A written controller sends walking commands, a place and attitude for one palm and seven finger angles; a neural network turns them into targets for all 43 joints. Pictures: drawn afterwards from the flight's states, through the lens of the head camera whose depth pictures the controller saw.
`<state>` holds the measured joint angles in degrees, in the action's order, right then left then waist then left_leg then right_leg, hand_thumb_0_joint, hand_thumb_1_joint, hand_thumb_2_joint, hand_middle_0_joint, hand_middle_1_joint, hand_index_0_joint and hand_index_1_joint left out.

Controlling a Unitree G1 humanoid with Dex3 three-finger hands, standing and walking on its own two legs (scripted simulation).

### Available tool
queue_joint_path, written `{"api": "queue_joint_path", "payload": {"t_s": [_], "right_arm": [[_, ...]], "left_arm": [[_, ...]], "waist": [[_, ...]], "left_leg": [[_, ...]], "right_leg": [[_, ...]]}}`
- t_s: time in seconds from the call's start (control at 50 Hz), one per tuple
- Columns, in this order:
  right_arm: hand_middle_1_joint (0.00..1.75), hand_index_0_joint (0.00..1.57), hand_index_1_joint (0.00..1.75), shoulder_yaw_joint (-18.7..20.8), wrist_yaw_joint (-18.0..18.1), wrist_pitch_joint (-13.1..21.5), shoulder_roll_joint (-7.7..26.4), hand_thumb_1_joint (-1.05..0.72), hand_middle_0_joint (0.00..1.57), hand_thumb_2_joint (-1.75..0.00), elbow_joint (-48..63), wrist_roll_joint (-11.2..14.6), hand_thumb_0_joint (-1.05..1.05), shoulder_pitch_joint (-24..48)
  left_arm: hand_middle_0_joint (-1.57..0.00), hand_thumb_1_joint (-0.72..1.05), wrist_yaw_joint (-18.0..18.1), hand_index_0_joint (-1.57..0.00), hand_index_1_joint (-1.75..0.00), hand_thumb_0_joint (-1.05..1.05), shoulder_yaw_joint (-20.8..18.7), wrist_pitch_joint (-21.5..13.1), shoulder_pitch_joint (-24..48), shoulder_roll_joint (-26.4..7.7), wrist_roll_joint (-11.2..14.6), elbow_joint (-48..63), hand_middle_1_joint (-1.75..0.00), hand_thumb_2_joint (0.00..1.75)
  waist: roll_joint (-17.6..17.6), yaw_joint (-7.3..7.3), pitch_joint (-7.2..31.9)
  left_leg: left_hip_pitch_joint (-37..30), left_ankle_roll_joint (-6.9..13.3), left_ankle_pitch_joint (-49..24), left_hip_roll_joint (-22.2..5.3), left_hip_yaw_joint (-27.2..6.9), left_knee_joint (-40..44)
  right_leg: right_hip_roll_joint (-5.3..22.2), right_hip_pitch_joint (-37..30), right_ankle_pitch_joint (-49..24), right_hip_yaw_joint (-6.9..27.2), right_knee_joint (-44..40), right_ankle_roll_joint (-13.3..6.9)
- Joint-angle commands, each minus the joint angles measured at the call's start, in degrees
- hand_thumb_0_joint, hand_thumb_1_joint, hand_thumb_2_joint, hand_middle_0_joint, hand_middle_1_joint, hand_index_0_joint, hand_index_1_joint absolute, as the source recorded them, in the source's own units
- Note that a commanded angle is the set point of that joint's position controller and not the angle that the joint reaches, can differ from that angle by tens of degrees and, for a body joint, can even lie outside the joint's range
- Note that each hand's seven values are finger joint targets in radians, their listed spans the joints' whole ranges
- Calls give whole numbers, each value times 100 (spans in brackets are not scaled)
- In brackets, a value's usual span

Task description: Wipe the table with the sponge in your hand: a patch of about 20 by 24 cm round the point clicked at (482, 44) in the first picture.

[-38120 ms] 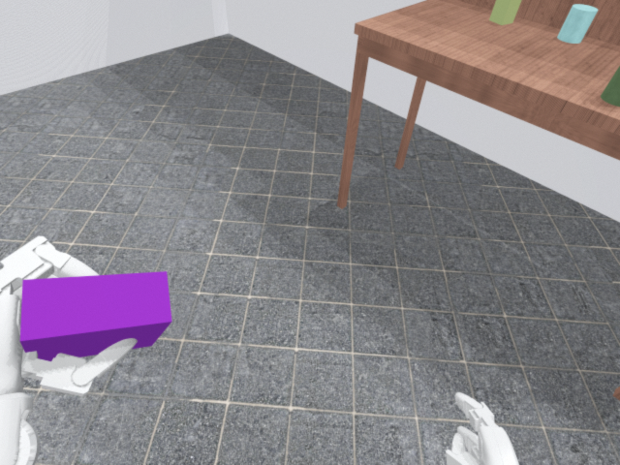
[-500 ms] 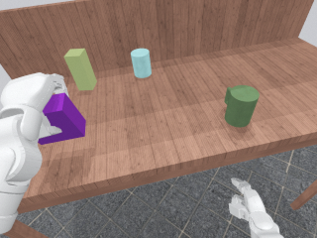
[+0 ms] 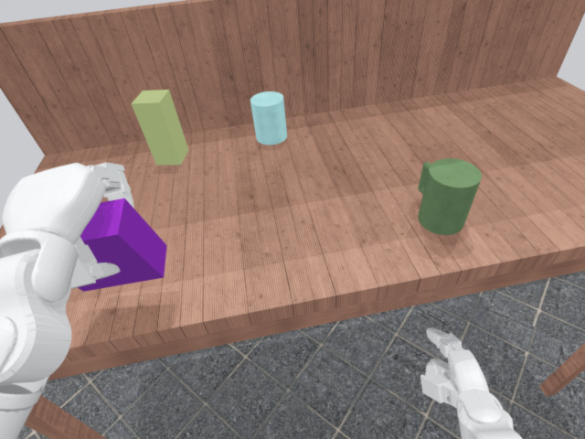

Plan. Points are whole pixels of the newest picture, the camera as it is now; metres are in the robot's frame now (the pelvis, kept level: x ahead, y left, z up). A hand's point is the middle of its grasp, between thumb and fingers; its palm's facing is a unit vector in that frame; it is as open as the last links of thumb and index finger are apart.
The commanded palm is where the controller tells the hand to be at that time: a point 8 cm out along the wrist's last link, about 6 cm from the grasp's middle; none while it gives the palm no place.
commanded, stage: bring the sponge back beside the body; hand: left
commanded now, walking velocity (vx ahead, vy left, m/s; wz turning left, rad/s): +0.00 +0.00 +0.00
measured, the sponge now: (110, 255) +0.25 +0.29 +0.16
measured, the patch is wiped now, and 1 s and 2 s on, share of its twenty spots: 1.00 1.00 1.00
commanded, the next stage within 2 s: step back with the hand held close in 1.04 s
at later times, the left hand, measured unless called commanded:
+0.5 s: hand (83, 254) +0.21 +0.27 +0.21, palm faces +0.24 -0.10 -0.97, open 9.2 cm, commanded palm +0.15 +0.28 +0.29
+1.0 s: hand (61, 244) +0.20 +0.28 +0.23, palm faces +0.32 -0.08 -0.94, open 9.2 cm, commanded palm +0.14 +0.28 +0.28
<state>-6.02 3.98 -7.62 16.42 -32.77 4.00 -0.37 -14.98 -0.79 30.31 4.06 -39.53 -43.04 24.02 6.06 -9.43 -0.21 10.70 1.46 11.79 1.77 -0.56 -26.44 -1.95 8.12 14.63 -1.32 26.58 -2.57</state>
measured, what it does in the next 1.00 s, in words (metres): stands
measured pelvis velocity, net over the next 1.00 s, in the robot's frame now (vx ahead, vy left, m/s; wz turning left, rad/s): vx -0.01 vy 0.00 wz -0.02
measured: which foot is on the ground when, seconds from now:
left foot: down 0.00-1.00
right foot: down 0.00-1.00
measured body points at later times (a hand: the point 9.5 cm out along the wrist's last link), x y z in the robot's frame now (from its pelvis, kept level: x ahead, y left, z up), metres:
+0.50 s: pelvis -0.01 +0.00 +0.00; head -0.04 -0.04 +0.45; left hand +0.19 +0.27 +0.27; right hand +0.26 -0.17 -0.05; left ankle +0.03 +0.10 -0.74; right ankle +0.00 -0.09 -0.74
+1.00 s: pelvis -0.01 +0.00 +0.00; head -0.04 -0.04 +0.45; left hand +0.18 +0.28 +0.28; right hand +0.26 -0.17 -0.05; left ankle +0.03 +0.10 -0.74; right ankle +0.00 -0.09 -0.74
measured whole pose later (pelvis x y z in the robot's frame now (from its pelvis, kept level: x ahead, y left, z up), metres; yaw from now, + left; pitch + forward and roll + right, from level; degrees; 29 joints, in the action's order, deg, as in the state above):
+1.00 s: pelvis -0.01 +0.00 +0.00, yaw -1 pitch -6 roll +0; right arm -6.3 3.8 -6.1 15.5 -31.9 3.6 -0.5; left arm -9.3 -5.7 29.2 -5.0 -41.2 -40.7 33.1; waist 5.7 -10.5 -0.3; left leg 9.1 1.1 12.2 0.8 0.4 -27.4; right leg -2.9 6.5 14.1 -0.3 26.8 -2.8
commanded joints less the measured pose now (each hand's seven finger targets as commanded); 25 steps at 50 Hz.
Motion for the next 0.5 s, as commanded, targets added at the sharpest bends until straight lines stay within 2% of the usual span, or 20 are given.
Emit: {"api": "queue_joint_path", "payload": {"t_s": [0.0, 0.04, 0.06, 0.08, 0.1, 0.14, 0.16, 0.18, 0.22, 0.24, 0.26, 0.28, 0.3, 0.34, 0.36, 0.38, 0.4, 0.44, 0.46, 0.48], "right_arm": [[30, 20, 30, 214, 52, 493, 428, -90, 20, -90, 1147, -91, 0, 1466], [30, 20, 30, 226, 22, 460, 453, -90, 20, -90, 1098, -100, 0, 1456], [30, 20, 30, 246, 4, 522, 456, -90, 20, -90, 1164, -37, 0, 1703], [30, 20, 30, 224, 0, 496, 437, -90, 20, -90, 1143, -99, 0, 1494], [30, 20, 30, 227, -17, 466, 421, -90, 20, -90, 1102, -71, 0, 1476], [30, 20, 30, 218, -43, 407, 439, -90, 20, -90, 1102, -47, 0, 1513], [30, 20, 30, 224, -60, 475, 412, -90, 20, -90, 1203, 27, 0, 1758], [30, 20, 30, 202, -45, 442, 421, -90, 20, -90, 1176, -24, 0, 1544], [30, 20, 30, 192, -55, 405, 429, -90, 20, -90, 1192, -6, 0, 1549], [30, 20, 30, 187, -45, 393, 427, -90, 20, -90, 1215, -12, 0, 1585], [30, 20, 30, 193, -55, 472, 400, -90, 20, -90, 1292, 35, 0, 1774], [30, 20, 30, 167, -33, 467, 408, -90, 20, -90, 1315, -13, 0, 1596], [30, 20, 30, 177, -16, 467, 397, -90, 20, -90, 1271, -28, 0, 1549], [30, 20, 30, 184, -2, 468, 409, -90, 20, -90, 1288, -68, 0, 1578], [30, 20, 30, 203, 2, 542, 404, -90, 20, -90, 1351, -33, 0, 1781], [30, 20, 30, 180, 28, 542, 387, -90, 20, -90, 1342, -104, 0, 1569], [30, 20, 30, 202, 30, 532, 377, -90, 20, -90, 1268, -105, 0, 1498], [30, 20, 30, 212, 5, 475, 404, -90, 20, -90, 1233, -107, 0, 1470], [30, 20, 30, 238, 8, 538, 397, -90, 20, -90, 1282, -55, 0, 1687], [30, 20, 30, 212, 21, 509, 392, -90, 20, -90, 1254, -99, 0, 1502]], "left_arm": [[-120, 10, 454, -120, -160, 0, -1218, -181, 2042, -1806, -403, 1030, -160, 130], [-120, 10, 490, -120, -160, 0, -1287, -214, 1957, -1844, -380, 994, -160, 130], [-120, 10, 526, -120, -160, 0, -1417, -207, 1977, -1934, -365, 1255, -160, 130], [-120, 10, 560, -120, -160, 0, -1430, -180, 1898, -1926, -347, 1140, -160, 130], [-120, 10, 538, -120, -160, 0, -1323, -145, 1614, -1721, -269, 837, -160, 130], [-120, 10, 461, -120, -160, 0, -1249, -127, 1407, -1579, -148, 833, -160, 130], [-120, 10, 443, -120, -160, 0, -1219, -112, 1317, -1445, -104, 1065, -160, 130], [-120, 10, 435, -120, -160, 0, -1191, -76, 1132, -1388, -50, 897, -160, 130], [-120, 10, 354, -120, -160, 0, -1060, -95, 840, -1215, 36, 938, -160, 130], [-120, 10, 336, -120, -160, 0, -1056, -109, 831, -1243, 37, 1097, -160, 130], [-120, 10, 356, -120, -160, 0, -1125, -109, 812, -1253, 16, 1351, -160, 130], [-120, 10, 385, -120, -160, 0, -1098, -124, 896, -1280, -8, 1462, -160, 130], [-120, 10, 406, -120, -160, 0, -1108, -138, 778, -1279, -22, 1345, -160, 130], [-120, 10, 457, -120, -160, 0, -1252, -218, 875, -1489, -78, 1740, -160, 130], [-120, 10, 526, -120, -160, 0, -1462, -224, 1025, -1726, -105, 2122, -160, 130], [-120, 10, 595, -120, -160, 0, -1475, -232, 1161, -1767, -168, 2055, -160, 130], [-120, 10, 631, -120, -160, 0, -1465, -233, 916, -1694, -173, 1729, -160, 130], [-120, 10, 685, -120, -160, 0, -1514, -277, 939, -1745, -170, 1815, -160, 130], [-120, 10, 715, -120, -160, 0, -1621, -252, 1001, -1819, -149, 1965, -160, 130], [-120, 10, 746, -120, -160, 0, -1555, -230, 1027, -1756, -148, 1774, -160, 130]], "waist": [[-28, -24, 1357], [-23, -60, 1306], [160, -30, 1411], [98, -143, 1512], [-81, -83, 1190], [-163, -71, 1052], [-44, -10, 1060], [-142, -89, 1043], [-267, -47, 867], [-235, -45, 851], [-220, 14, 894], [-160, -69, 1095], [-226, -48, 930], [-101, -88, 1083], [97, -56, 1172], [113, -160, 1322], [-17, -120, 1069], [84, -133, 1039], [121, -84, 1021], [92, -143, 1052]], "left_leg": [[-583, 43, -1018, 48, -178, 216], [-575, 26, -999, 36, -187, 243], [-609, 7, -944, 11, -305, 287], [-536, 14, -1087, 43, -219, 238], [-502, -3, -1030, 26, -170, 242], [-458, 2, -882, 5, -152, 281], [-471, -14, -805, -24, -259, 326], [-387, -1, -825, -15, -170, 282], [-358, 7, -723, -31, -150, 287], [-372, 19, -699, -20, -135, 267], [-395, 6, -623, -47, -227, 321], [-398, 30, -651, -16, -177, 286], [-394, 33, -664, -16, -163, 290], [-476, 47, -712, 7, -166, 274], [-497, 25, -567, -31, -259, 333], [-460, 44, -696, 29, -194, 263], [-486, 28, -674, 26, -148, 248], [-527, 12, -705, 14, -156, 271], [-535, -6, -548, -11, -244, 286], [-502, 1, -610, 19, -162, 230]], "right_leg": [[69, -65, -513, 506, -514, -236], [65, -63, -524, 531, -561, -239], [-25, -159, -488, 863, -536, -335], [86, -266, -622, 604, -452, -285], [58, -68, -566, 538, -546, -240], [63, 24, -478, 504, -617, -185], [-23, 26, -387, 759, -620, -252], [83, 4, -417, 514, -577, -187], [77, 130, -369, 434, -641, -133], [74, 178, -352, 431, -639, -119], [-16, 160, -216, 700, -640, -187], [79, 70, -199, 456, -568, -142], [46, 158, -205, 432, -598, -143], [41, 87, -257, 455, -576, -156], [-39, 14, -85, 761, -564, -224], [58, -76, -123, 555, -479, -210], [28, 95, -32, 546, -580, -199], [9, 89, -89, 569, -617, -215], [-61, 91, 72, 912, -665, -280], [35, 79, 55, 691, -632, -232]]}}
